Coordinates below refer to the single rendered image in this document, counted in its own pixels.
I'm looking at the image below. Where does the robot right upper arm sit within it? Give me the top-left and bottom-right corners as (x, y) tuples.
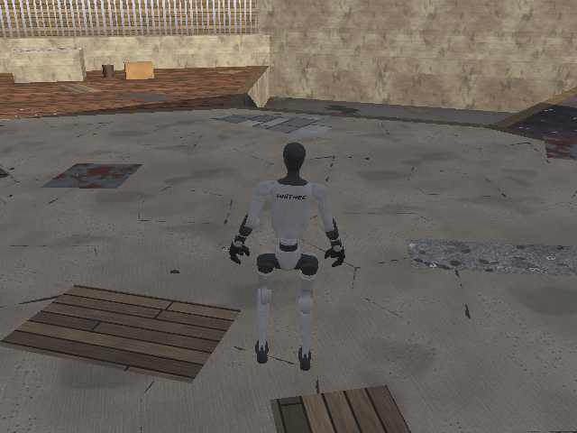
(311, 182), (334, 232)

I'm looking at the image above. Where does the robot right shin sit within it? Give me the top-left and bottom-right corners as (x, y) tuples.
(300, 298), (313, 358)

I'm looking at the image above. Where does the robot left shin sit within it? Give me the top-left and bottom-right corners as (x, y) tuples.
(257, 289), (270, 351)

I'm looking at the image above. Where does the robot left upper arm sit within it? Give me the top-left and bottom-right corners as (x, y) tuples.
(244, 180), (274, 229)

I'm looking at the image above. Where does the right robot hand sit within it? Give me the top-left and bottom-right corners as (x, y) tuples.
(325, 248), (345, 267)

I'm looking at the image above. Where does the right robot forearm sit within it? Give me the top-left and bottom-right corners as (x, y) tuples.
(325, 219), (343, 252)

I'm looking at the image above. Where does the left robot hand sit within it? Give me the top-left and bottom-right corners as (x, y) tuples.
(229, 242), (250, 264)

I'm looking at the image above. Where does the left robot forearm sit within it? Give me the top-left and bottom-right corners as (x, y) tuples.
(233, 214), (252, 247)

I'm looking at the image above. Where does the robot shin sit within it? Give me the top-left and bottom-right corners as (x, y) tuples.
(257, 289), (270, 351)
(300, 298), (313, 358)

